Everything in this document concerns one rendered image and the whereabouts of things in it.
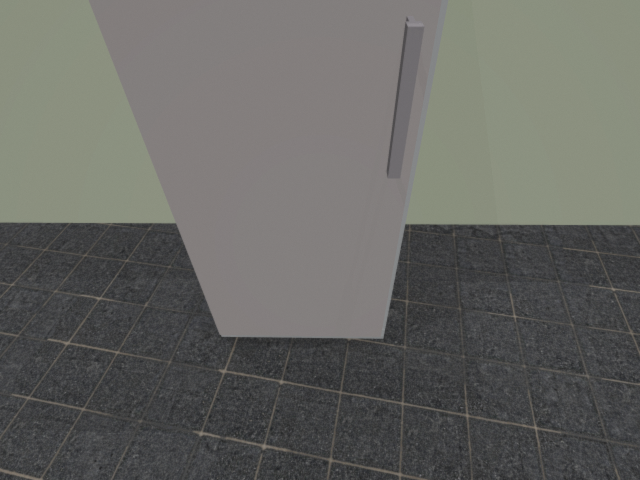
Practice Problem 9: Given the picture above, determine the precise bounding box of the fridge door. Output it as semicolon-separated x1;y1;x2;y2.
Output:
89;0;442;337

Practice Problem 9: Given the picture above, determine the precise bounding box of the handle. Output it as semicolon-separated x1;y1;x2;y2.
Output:
387;16;424;179

